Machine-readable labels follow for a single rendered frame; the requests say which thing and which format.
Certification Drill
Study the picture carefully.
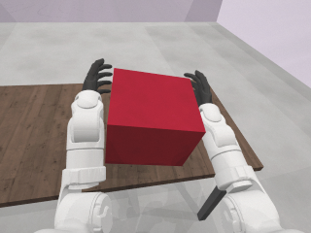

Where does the left robot upper arm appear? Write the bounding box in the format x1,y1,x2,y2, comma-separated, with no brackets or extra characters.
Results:
34,191,113,233

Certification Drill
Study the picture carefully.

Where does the robot right hand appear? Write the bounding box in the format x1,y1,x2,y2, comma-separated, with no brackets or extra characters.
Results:
184,70,213,108

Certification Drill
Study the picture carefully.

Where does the robot left hand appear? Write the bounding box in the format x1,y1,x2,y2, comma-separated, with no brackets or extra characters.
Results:
82,58,113,95

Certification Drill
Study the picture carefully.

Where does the robot right forearm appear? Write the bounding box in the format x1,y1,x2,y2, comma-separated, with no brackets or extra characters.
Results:
198,103,281,225

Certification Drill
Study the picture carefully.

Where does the robot left forearm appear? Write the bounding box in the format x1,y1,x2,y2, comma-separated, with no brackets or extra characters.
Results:
54,90,106,228

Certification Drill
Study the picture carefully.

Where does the table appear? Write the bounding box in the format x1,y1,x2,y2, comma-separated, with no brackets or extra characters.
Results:
0,80,264,221

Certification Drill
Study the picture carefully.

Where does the right robot upper arm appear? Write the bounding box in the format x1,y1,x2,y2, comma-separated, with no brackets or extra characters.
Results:
220,189,304,233

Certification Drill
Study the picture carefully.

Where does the carton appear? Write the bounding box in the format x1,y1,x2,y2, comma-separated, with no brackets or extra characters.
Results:
105,68,206,166

